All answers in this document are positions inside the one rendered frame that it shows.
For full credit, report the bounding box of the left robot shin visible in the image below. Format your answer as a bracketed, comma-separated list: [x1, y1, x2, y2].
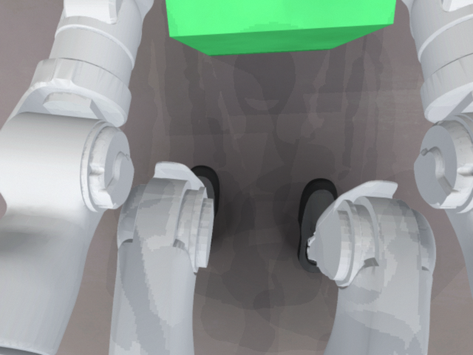
[117, 161, 208, 248]

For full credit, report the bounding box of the left robot forearm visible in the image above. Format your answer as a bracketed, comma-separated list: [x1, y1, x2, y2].
[0, 0, 154, 133]

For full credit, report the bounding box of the right robot forearm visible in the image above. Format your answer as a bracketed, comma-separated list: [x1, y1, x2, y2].
[401, 0, 473, 124]

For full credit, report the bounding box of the carton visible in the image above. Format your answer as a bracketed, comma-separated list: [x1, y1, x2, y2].
[166, 0, 396, 56]

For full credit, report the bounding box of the robot left upper arm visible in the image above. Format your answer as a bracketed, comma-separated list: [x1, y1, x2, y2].
[0, 112, 135, 355]

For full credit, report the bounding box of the robot right upper arm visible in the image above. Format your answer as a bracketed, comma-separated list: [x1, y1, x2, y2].
[414, 112, 473, 299]

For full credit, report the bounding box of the robot right foot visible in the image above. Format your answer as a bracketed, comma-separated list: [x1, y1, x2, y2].
[297, 178, 338, 273]

